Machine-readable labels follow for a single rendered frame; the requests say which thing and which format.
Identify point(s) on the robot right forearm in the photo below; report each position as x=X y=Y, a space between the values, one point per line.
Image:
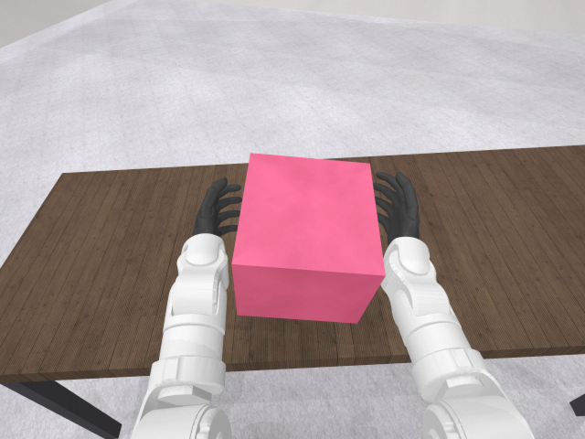
x=444 y=364

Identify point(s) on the carton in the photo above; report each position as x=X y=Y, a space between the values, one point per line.
x=308 y=244

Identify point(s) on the table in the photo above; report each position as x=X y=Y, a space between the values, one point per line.
x=84 y=292

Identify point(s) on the robot left forearm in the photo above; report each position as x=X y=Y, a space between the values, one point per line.
x=190 y=369

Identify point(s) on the robot left hand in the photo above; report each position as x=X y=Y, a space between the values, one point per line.
x=208 y=217

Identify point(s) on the right robot upper arm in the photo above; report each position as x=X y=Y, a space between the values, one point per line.
x=479 y=417

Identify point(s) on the left robot upper arm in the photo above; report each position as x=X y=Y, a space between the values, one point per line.
x=204 y=421

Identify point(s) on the robot right hand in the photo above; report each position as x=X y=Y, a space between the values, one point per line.
x=403 y=218

